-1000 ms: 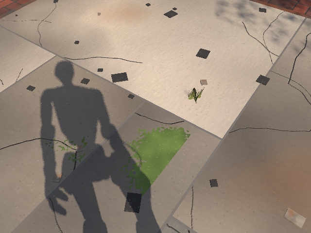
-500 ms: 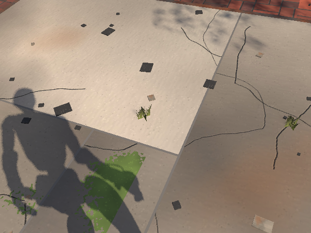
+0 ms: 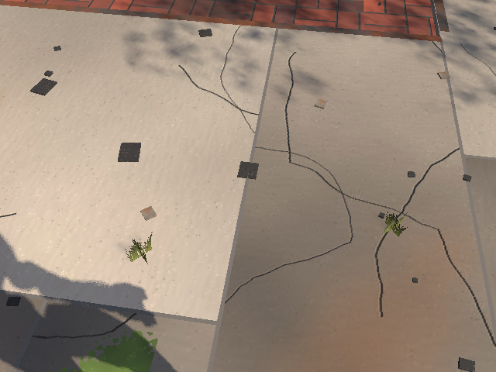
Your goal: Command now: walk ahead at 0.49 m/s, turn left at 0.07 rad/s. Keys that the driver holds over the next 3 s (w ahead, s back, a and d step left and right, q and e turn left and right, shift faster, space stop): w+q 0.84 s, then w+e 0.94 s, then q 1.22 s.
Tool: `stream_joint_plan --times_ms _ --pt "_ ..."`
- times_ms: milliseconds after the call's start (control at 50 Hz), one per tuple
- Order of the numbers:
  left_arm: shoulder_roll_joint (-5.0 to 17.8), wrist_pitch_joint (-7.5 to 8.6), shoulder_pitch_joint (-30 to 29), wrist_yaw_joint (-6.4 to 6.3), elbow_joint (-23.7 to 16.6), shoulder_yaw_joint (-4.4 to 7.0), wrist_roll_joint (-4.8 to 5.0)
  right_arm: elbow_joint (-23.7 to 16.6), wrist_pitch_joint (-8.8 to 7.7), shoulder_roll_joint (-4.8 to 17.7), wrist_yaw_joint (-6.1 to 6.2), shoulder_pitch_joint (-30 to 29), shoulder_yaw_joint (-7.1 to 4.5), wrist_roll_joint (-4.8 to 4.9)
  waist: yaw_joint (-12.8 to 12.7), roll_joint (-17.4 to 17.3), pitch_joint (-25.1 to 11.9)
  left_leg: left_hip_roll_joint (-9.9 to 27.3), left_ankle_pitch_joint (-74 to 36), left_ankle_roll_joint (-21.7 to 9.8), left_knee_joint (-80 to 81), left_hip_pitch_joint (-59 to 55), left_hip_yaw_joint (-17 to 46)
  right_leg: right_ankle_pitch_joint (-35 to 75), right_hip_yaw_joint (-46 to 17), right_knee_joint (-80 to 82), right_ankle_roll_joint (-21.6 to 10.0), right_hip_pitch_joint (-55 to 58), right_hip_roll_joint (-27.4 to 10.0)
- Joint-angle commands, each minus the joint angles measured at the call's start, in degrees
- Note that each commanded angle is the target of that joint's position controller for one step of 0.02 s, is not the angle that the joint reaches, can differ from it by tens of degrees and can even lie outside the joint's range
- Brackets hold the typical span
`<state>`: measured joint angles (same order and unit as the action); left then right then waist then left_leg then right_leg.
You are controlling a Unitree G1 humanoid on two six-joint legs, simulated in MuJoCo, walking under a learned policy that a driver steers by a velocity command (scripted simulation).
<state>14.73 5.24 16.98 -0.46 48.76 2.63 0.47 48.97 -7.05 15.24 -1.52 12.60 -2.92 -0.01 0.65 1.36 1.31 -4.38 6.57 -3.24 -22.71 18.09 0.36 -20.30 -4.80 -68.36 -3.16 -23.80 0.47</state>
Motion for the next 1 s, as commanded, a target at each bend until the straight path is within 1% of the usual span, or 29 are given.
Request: stream_joint_plan --times_ms 20,100,140,200,240,280,300,320,340,360,380,400,420,460,520,620,720,740,780,800,820,840,860,880,900,920,940,960,1000 --pt "2.8 1.42 0.5 -0.03 -4.9 0.63 -0.73 -2.5 -0.35 4.0 -0.15 1.6 -0.42 0.14 -1.6 -4.6 -3.6 14.9 -6.2 -12.6 12.3 -10.9 20.7 2.3 -0.8 5.1 0.8 -11.1 -5.6" --pt "1.0 1.53 -8.4 -0.04 -8.2 -0.75 -1.14 -2.1 0.46 8.5 1.25 4.4 -1.62 1.15 0.1 -4.7 -1.2 13.1 -4.4 -11.9 14.2 -3.6 15.7 9.7 2.1 24.0 3.4 -6.8 -4.3" --pt "1.9 1.73 -12.2 0.32 -8.9 -0.84 -0.52 -1.9 0.98 9.5 1.53 6.1 -1.87 1.41 1.4 -5.9 -0.9 12.0 -3.4 -10.5 13.5 -1.3 14.3 16.9 2.8 30.6 4.2 -2.5 -2.3" --pt "4.1 2.08 -15.9 0.59 -10.5 -0.35 0.23 -1.3 1.72 9.2 1.67 9.4 -1.73 1.90 2.2 -6.8 -0.9 12.8 0.1 -8.9 10.7 -2.6 16.9 20.0 1.7 36.3 4.5 1.4 -0.9" --pt "5.9 2.41 -15.6 0.58 -11.0 0.39 0.40 -1.7 2.23 9.3 1.94 9.5 -1.82 1.96 0.8 -7.0 -1.2 13.3 4.3 -7.3 7.6 -3.6 19.6 18.3 1.2 39.8 3.7 5.5 -0.8" --pt "7.7 2.62 -8.8 0.16 -9.4 1.57 0.15 -2.5 2.64 7.3 2.18 8.8 -1.26 1.57 -3.0 -6.9 -3.2 10.2 5.6 -4.8 0.2 -1.3 19.6 14.7 1.4 43.0 1.7 15.4 -2.0" --pt "10.8 2.75 -0.1 -0.32 -8.2 2.63 -0.55 -3.9 2.47 3.9 2.07 7.3 -0.14 0.98 -7.2 -2.4 -8.5 6.3 8.5 -2.4 -14.2 4.7 15.2 10.5 -5.9 44.2 -1.5 26.9 -10.1" --pt "15.7 1.85 5.3 -0.47 -7.5 3.81 -1.30 -5.9 1.61 -0.5 2.19 11.7 1.08 1.34 -6.2 13.0 -14.6 -0.2 23.0 0.2 -31.8 20.1 6.9 3.6 -25.3 48.2 -8.2 41.3 -22.8" --pt "13.8 1.58 6.4 0.08 -6.6 3.67 -0.95 -6.3 1.34 3.4 2.20 14.2 0.41 2.63 -5.3 17.1 -14.5 2.8 26.4 0.6 -43.6 28.9 7.3 -7.9 -39.2 52.1 -11.5 40.4 -26.8" --pt "9.0 1.80 3.8 0.30 -7.4 2.52 -0.50 -5.9 1.78 7.0 2.23 11.4 -0.64 2.90 -5.3 9.8 -8.3 5.4 21.2 0.6 -48.6 30.9 9.0 -8.8 -33.2 52.9 -10.0 34.9 -24.4" --pt "6.8 1.81 0.4 0.55 -7.7 1.81 -0.33 -5.9 2.33 7.1 2.19 8.9 -0.98 2.47 -4.3 5.7 -4.6 7.0 16.4 0.9 -48.7 29.5 8.0 -2.3 -24.0 53.6 -8.0 28.9 -21.3" --pt "5.3 1.75 -3.0 0.81 -7.8 1.39 -0.58 -6.1 2.75 6.3 2.14 7.8 -1.14 1.89 -2.7 4.2 -2.7 8.5 12.7 1.3 -47.0 27.5 7.7 3.7 -18.0 55.1 -7.0 24.4 -18.5" --pt "4.4 1.73 -4.7 0.93 -7.6 1.15 -0.84 -6.5 3.29 5.6 1.90 7.0 -1.36 1.67 -1.5 4.9 -1.2 9.9 10.5 1.5 -45.3 25.7 7.4 8.7 -12.7 56.5 -6.3 21.0 -16.5" --pt "4.8 2.18 -4.8 1.02 -6.6 1.56 -1.00 -7.4 4.11 3.7 1.32 6.2 -1.17 1.56 -0.9 5.1 -0.9 10.6 6.6 2.1 -44.6 23.4 5.9 16.8 -5.8 58.5 -6.4 18.1 -14.7" --pt "6.4 2.49 -2.8 0.72 -4.8 2.33 -0.98 -9.6 4.53 3.0 1.01 3.1 -1.13 1.36 -1.1 2.5 -0.5 10.8 1.7 2.9 -40.0 26.0 6.5 25.1 -0.1 59.3 -7.5 19.1 -15.2" --pt "9.1 1.64 -1.1 0.06 -3.2 2.85 -0.68 -13.3 4.20 1.9 -0.58 -5.8 -0.47 1.19 -3.7 1.8 1.5 10.2 -9.3 2.3 -24.1 24.2 2.8 26.0 8.0 59.8 -6.3 20.8 -14.8" --pt "11.3 0.09 2.9 -0.11 -1.2 3.33 0.42 -18.0 4.22 2.1 -2.34 -13.7 -0.23 1.56 -5.5 1.7 4.2 9.2 -4.5 -0.2 -16.3 24.2 -1.5 28.4 11.8 57.1 -4.8 27.4 -17.3" --pt "11.8 -0.32 2.9 -0.16 -1.1 3.46 0.58 -18.6 4.25 2.6 -2.62 -14.0 -0.42 1.56 -5.0 2.1 3.9 8.3 -1.8 -1.1 -15.3 22.6 -2.8 33.2 12.8 55.2 -4.3 28.4 -17.5" --pt "13.9 -1.01 2.4 -0.57 -1.4 3.98 0.81 -18.9 4.59 4.5 -2.68 -11.0 -1.46 1.28 -2.2 4.5 0.3 4.3 4.1 -3.4 -14.7 14.3 -6.4 53.3 15.2 47.2 -3.2 29.1 -17.3" --pt "14.6 -1.49 2.0 -0.84 -1.6 4.17 0.87 -17.7 4.76 6.6 -2.49 -5.0 -2.66 1.31 1.5 4.9 -3.4 1.6 5.2 -5.0 -13.3 6.0 -7.8 61.2 16.4 38.3 -2.4 28.1 -16.4" --pt "14.0 -1.66 1.7 -1.15 -2.0 3.84 0.92 -15.0 4.99 9.9 -1.69 5.0 -4.62 1.42 6.7 3.2 -8.6 -0.4 1.4 -7.4 -9.4 -9.2 -7.0 59.0 17.7 25.4 -0.6 21.5 -14.2" --pt "10.0 -1.06 3.4 -1.00 -3.7 2.38 -1.09 -13.4 5.63 15.2 -0.16 12.3 -6.26 1.52 7.9 -6.8 -14.0 10.8 -1.3 -11.2 -9.1 -27.8 9.8 27.5 17.4 6.2 1.9 4.1 -10.8" --pt "4.4 1.06 7.3 0.00 -6.5 0.22 -1.05 -15.2 4.84 18.3 -0.11 8.9 -5.75 1.25 1.9 -17.3 -22.1 25.0 8.9 -22.3 1.4 -42.0 44.7 -13.1 7.9 -11.8 4.1 -16.9 0.6" --pt "10.4 2.82 2.2 0.94 -5.9 1.60 1.34 -14.4 4.35 12.2 -0.46 11.1 -4.17 0.59 6.4 -8.3 -22.9 25.4 9.4 -19.6 5.6 -40.0 43.1 -9.8 -0.7 -14.4 3.1 -21.3 -2.6" --pt "10.5 3.05 -1.0 1.16 -6.9 1.65 2.89 -13.6 3.85 9.8 -0.61 9.2 -3.40 0.28 5.4 -7.1 -14.7 23.7 4.5 -16.8 4.9 -32.7 32.7 -5.8 0.7 -12.3 2.0 -23.0 -5.0" --pt "9.4 2.72 -1.9 0.63 -6.5 1.39 2.07 -13.6 3.40 8.0 -0.77 5.0 -2.68 0.62 2.6 -1.7 -9.2 21.0 -2.5 -14.2 5.1 -22.7 24.4 -1.2 1.2 -7.3 1.9 -20.1 -8.0" --pt "9.5 2.00 -2.0 0.25 -5.8 1.73 0.93 -13.8 2.92 5.9 -0.80 1.5 -2.05 0.28 0.6 -2.4 -7.1 18.5 -7.1 -12.7 6.0 -16.1 19.0 1.4 1.0 -3.2 2.1 -16.4 -9.7" --pt "9.2 0.96 0.3 0.39 -5.0 1.83 0.84 -13.8 2.49 5.0 -0.81 -0.3 -1.72 -0.18 -1.2 -3.8 -6.1 17.0 -9.1 -12.0 7.9 -11.8 15.7 3.7 0.4 -1.8 2.3 -12.8 -10.7" --pt "7.3 -0.72 2.6 0.31 -4.0 1.68 0.75 -12.3 1.25 5.8 -0.85 -0.4 -2.05 -0.33 -2.6 -3.9 -5.2 16.5 -13.6 -12.1 10.9 -7.8 11.4 6.7 0.9 0.1 3.1 -10.5 -10.6"
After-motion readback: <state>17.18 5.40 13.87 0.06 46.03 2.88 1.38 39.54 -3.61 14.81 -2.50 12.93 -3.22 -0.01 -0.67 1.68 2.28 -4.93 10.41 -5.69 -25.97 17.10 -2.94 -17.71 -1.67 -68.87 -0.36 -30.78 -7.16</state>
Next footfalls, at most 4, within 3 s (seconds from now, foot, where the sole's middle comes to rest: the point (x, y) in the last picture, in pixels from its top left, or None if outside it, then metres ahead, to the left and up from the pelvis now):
0.30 right None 0.32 -0.14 -0.78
0.82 left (182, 359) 0.51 0.20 -0.78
1.40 right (208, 239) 0.88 0.15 -0.78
1.88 left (141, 182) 1.12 0.39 -0.78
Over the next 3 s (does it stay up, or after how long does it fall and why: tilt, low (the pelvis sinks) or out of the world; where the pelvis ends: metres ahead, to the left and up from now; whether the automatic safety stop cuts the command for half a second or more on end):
stays up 1.04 0.32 0.01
